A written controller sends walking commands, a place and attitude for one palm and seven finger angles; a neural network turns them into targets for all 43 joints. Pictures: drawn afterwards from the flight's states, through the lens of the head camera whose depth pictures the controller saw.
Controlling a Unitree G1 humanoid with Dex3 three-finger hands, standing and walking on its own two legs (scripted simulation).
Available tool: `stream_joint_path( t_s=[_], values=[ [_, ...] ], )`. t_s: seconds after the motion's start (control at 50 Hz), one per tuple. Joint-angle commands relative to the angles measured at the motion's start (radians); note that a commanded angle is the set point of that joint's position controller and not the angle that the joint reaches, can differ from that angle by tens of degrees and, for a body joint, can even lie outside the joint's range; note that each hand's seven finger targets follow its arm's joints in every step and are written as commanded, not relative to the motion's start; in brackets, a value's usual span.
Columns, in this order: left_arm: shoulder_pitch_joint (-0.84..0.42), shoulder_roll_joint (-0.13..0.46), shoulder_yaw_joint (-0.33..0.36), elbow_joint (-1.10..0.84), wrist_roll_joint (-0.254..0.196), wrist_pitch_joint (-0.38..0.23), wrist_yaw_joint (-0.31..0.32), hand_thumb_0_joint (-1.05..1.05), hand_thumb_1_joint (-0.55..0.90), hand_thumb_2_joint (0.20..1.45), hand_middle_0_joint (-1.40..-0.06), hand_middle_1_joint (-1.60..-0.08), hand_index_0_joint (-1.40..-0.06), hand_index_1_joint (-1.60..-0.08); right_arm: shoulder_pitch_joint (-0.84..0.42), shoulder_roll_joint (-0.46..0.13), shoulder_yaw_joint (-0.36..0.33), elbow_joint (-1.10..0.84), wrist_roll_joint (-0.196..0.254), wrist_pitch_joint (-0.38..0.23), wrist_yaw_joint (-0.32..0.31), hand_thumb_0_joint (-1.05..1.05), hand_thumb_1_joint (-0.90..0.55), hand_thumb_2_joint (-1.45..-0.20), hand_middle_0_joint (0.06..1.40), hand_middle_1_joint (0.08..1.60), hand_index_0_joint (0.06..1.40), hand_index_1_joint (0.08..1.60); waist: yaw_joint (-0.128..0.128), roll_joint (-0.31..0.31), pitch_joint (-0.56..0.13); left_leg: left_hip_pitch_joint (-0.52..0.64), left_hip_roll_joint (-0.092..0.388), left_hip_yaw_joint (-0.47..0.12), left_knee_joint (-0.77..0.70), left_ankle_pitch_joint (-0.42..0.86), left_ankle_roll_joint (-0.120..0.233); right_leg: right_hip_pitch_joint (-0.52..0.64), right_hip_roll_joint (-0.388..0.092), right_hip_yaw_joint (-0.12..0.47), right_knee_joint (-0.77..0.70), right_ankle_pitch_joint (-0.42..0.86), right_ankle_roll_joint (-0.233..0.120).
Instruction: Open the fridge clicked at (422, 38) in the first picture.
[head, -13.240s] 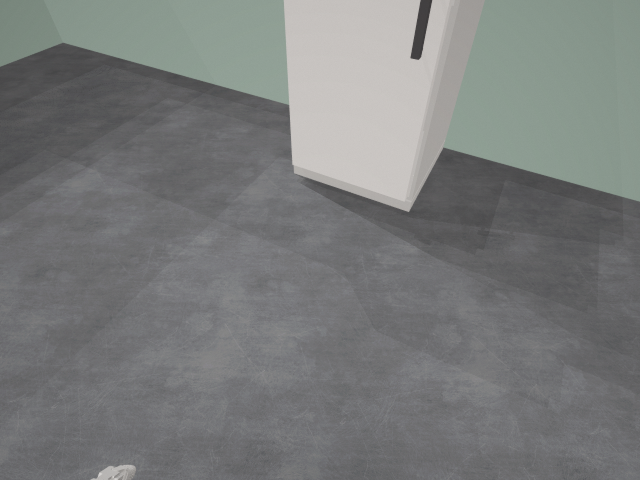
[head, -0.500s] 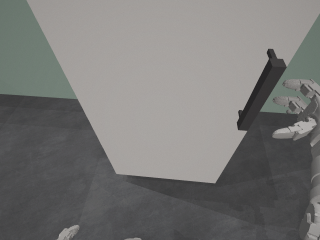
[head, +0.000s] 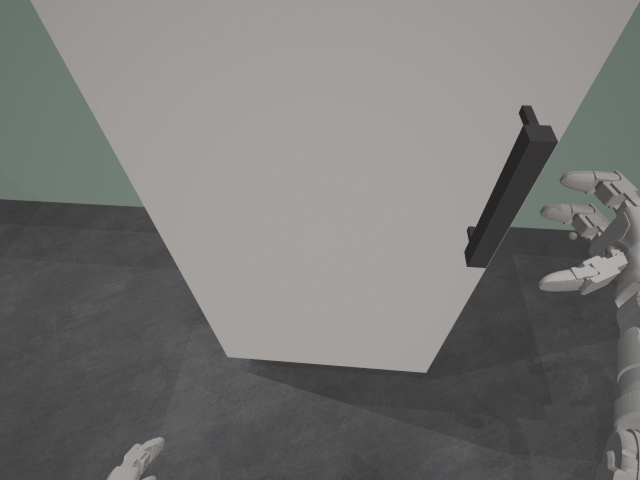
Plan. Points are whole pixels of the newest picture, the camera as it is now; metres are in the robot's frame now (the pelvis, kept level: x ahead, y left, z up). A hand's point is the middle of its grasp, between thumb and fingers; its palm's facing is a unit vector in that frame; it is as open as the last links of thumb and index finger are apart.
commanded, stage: move the hooked fingers beside the handle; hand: right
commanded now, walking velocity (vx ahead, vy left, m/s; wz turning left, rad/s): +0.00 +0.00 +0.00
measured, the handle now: (498, 195) +0.47 -0.17 +0.10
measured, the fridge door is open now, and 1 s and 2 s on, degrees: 0 0 0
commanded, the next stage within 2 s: feel for the door with the fingertips in 0.22 s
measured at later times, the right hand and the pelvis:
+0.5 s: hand (561, 234) +0.41 -0.24 +0.11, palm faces -0.05 +1.00 +0.02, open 14.0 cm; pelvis +0.00 +0.00 +0.00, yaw +0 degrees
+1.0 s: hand (548, 227) +0.42 -0.22 +0.11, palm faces -0.02 +1.00 +0.00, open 14.0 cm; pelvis +0.00 +0.00 +0.00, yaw +0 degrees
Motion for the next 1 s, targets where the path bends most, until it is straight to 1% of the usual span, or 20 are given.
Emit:
stream_joint_path(
  t_s=[0.0,0.06,0.18,0.26,0.32,0.34,0.38,0.44,0.5,0.56,0.6,0.64,0.66,0.7,0.76,0.84,0.86,0.92,0.96,0.98],
  values=[
    [0.033,0.163,0.061,-0.106,-0.006,-0.036,0.012,0.000,0.900,0.900,-0.200,-0.300,-0.200,-0.300,-0.360,-0.294,-0.069,-0.183,0.033,-0.058,0.003,0.000,0.500,-0.300,0.300,1.200,0.300,1.200,-0.005,-0.072,-0.291,0.037,-0.032,-0.013,-0.086,0.320,0.025,0.258,0.033,0.035,-0.087,0.263,-0.028],
    [0.026,0.163,0.057,-0.115,-0.007,-0.032,0.012,0.000,0.900,0.900,-0.200,-0.300,-0.200,-0.300,-0.385,-0.297,-0.060,-0.165,0.029,-0.052,0.012,0.000,0.500,-0.300,0.300,1.200,0.300,1.200,-0.002,-0.077,-0.264,0.022,-0.031,-0.015,-0.086,0.296,0.023,0.234,0.034,0.031,-0.087,0.232,-0.029],
    [0.032,0.165,0.058,-0.109,-0.007,-0.033,0.016,0.000,0.900,0.900,-0.200,-0.300,-0.200,-0.300,-0.425,-0.282,-0.043,-0.174,0.038,-0.075,0.026,0.000,0.500,-0.300,0.300,1.200,0.300,1.200,0.011,-0.092,-0.304,0.008,-0.035,-0.017,-0.082,0.292,0.026,0.266,0.033,0.038,-0.074,0.241,-0.028],
    [0.042,0.171,0.058,-0.096,-0.006,-0.029,0.019,0.000,0.900,0.900,-0.200,-0.300,-0.200,-0.300,-0.469,-0.327,-0.063,-0.144,0.029,-0.078,0.030,0.000,0.500,-0.300,0.300,1.200,0.300,1.200,0.011,-0.086,-0.297,-0.004,-0.034,-0.016,-0.078,0.267,0.026,0.242,0.033,0.045,-0.072,0.221,-0.029],
    [0.039,0.164,0.061,-0.106,-0.005,-0.034,0.012,0.000,0.900,0.900,-0.200,-0.300,-0.200,-0.300,-0.433,-0.268,-0.022,-0.199,0.030,-0.083,0.028,0.000,0.500,-0.300,0.300,1.200,0.300,1.200,0.004,-0.142,-0.349,-0.018,-0.036,-0.007,-0.072,0.269,0.031,0.311,0.030,0.056,-0.074,0.261,-0.021],
    [0.041,0.160,0.062,-0.107,-0.006,-0.034,0.012,0.000,0.900,0.900,-0.200,-0.300,-0.200,-0.300,-0.444,-0.229,0.008,-0.219,0.040,-0.083,0.027,0.000,0.500,-0.300,0.300,1.200,0.300,1.200,0.015,-0.122,-0.343,-0.021,-0.038,-0.003,-0.075,0.281,0.032,0.321,0.027,0.055,-0.069,0.281,-0.024],
    [0.037,0.161,0.064,-0.104,-0.006,-0.035,0.008,0.000,0.900,0.900,-0.200,-0.300,-0.200,-0.300,-0.416,-0.219,0.000,-0.228,0.047,-0.071,0.014,0.000,0.500,-0.300,0.300,1.200,0.300,1.200,0.006,-0.122,-0.341,-0.024,-0.040,0.000,-0.078,0.268,0.031,0.323,0.026,0.061,-0.077,0.265,-0.020],
    [0.041,0.166,0.064,-0.103,-0.005,-0.031,0.007,0.000,0.900,0.900,-0.200,-0.300,-0.200,-0.300,-0.369,-0.236,-0.027,-0.198,0.050,-0.045,-0.014,0.000,0.500,-0.300,0.300,1.200,0.300,1.200,-0.004,-0.039,-0.297,0.012,-0.036,0.002,-0.083,0.270,0.029,0.253,0.030,0.051,-0.084,0.239,-0.027],
    [0.033,0.161,0.062,-0.111,-0.006,-0.027,0.005,0.000,0.900,0.900,-0.200,-0.300,-0.200,-0.300,-0.385,-0.242,-0.028,-0.212,0.028,-0.036,-0.041,0.000,0.500,-0.300,0.300,1.200,0.300,1.200,-0.001,-0.061,-0.272,0.005,-0.033,-0.008,-0.088,0.249,0.022,0.227,0.033,0.042,-0.092,0.201,-0.027],
    [0.029,0.153,0.065,-0.121,-0.002,-0.029,0.001,0.000,0.900,0.900,-0.200,-0.300,-0.200,-0.300,-0.390,-0.246,-0.039,-0.315,0.019,-0.066,-0.069,0.000,0.500,-0.300,0.300,1.200,0.300,1.200,-0.011,-0.107,-0.354,0.031,-0.037,-0.010,-0.077,0.277,0.027,0.292,0.031,0.046,-0.087,0.252,-0.023],
    [0.020,0.142,0.064,-0.117,-0.004,-0.035,-0.001,0.000,0.900,0.900,-0.200,-0.300,-0.200,-0.300,-0.399,-0.164,0.023,-0.338,0.026,-0.071,-0.076,0.000,0.500,-0.300,0.300,1.200,0.300,1.200,0.001,-0.136,-0.339,0.005,-0.039,-0.003,-0.079,0.277,0.028,0.326,0.027,0.049,-0.086,0.265,-0.018],
    [0.029,0.152,0.062,-0.110,-0.003,-0.030,0.002,0.000,0.900,0.900,-0.200,-0.300,-0.200,-0.300,-0.331,-0.194,-0.015,-0.276,0.033,-0.058,-0.084,0.000,0.500,-0.300,0.300,1.200,0.300,1.200,-0.009,-0.045,-0.301,0.033,-0.041,-0.002,-0.083,0.282,0.028,0.272,0.027,0.046,-0.089,0.252,-0.025],
    [0.022,0.151,0.062,-0.110,-0.005,-0.030,0.003,0.000,0.900,0.900,-0.200,-0.300,-0.200,-0.300,-0.339,-0.203,-0.027,-0.268,0.030,-0.050,-0.087,0.000,0.500,-0.300,0.300,1.200,0.300,1.200,-0.006,-0.040,-0.294,0.038,-0.038,-0.010,-0.086,0.286,0.022,0.251,0.030,0.038,-0.091,0.231,-0.026],
    [0.019,0.149,0.060,-0.104,-0.005,-0.028,0.005,0.000,0.900,0.900,-0.200,-0.300,-0.200,-0.300,-0.390,-0.203,-0.009,-0.253,0.016,-0.042,-0.090,0.000,0.500,-0.300,0.300,1.200,0.300,1.200,0.003,-0.068,-0.258,0.017,-0.034,-0.009,-0.089,0.257,0.021,0.236,0.031,0.038,-0.098,0.199,-0.024],
    [0.023,0.152,0.060,-0.105,-0.002,-0.025,0.007,0.000,0.900,0.900,-0.200,-0.300,-0.200,-0.300,-0.406,-0.244,-0.040,-0.260,0.008,-0.053,-0.097,0.000,0.500,-0.300,0.300,1.200,0.300,1.200,-0.006,-0.069,-0.306,0.043,-0.033,-0.018,-0.084,0.284,0.024,0.254,0.033,0.039,-0.089,0.229,-0.027],
    [0.030,0.152,0.058,-0.089,-0.005,-0.023,0.013,0.000,0.900,0.900,-0.200,-0.300,-0.200,-0.300,-0.468,-0.214,-0.002,-0.199,0.016,-0.068,-0.078,0.000,0.500,-0.300,0.300,1.200,0.300,1.200,0.021,-0.032,-0.272,0.022,-0.034,-0.019,-0.091,0.268,0.020,0.233,0.031,0.035,-0.079,0.203,-0.030],
    [0.027,0.151,0.057,-0.089,-0.006,-0.026,0.012,0.000,0.900,0.900,-0.200,-0.300,-0.200,-0.300,-0.479,-0.210,0.003,-0.200,0.013,-0.071,-0.073,0.000,0.500,-0.300,0.300,1.200,0.300,1.200,0.015,-0.079,-0.293,0.017,-0.034,-0.022,-0.086,0.275,0.022,0.251,0.034,0.033,-0.079,0.210,-0.028],
    [0.031,0.151,0.058,-0.084,-0.007,-0.025,0.009,0.000,0.900,0.900,-0.200,-0.300,-0.200,-0.300,-0.487,-0.175,0.037,-0.162,0.011,-0.069,-0.061,0.000,0.500,-0.300,0.300,1.200,0.300,1.200,0.022,-0.081,-0.279,-0.012,-0.033,-0.012,-0.085,0.259,0.025,0.258,0.033,0.042,-0.078,0.207,-0.024],
    [0.041,0.158,0.061,-0.077,-0.006,-0.023,0.011,0.000,0.900,0.900,-0.200,-0.300,-0.200,-0.300,-0.523,-0.204,0.019,-0.155,0.009,-0.074,-0.063,0.000,0.500,-0.300,0.300,1.200,0.300,1.200,0.021,-0.069,-0.306,-0.010,-0.034,-0.014,-0.082,0.262,0.025,0.262,0.032,0.047,-0.074,0.213,-0.026],
    [0.036,0.152,0.059,-0.079,-0.007,-0.024,0.009,0.000,0.900,0.900,-0.200,-0.300,-0.200,-0.300,-0.536,-0.159,0.059,-0.152,0.010,-0.070,-0.062,0.000,0.500,-0.300,0.300,1.200,0.300,1.200,0.032,-0.090,-0.300,-0.026,-0.033,-0.015,-0.084,0.256,0.023,0.272,0.034,0.043,-0.072,0.208,-0.026]
  ],
)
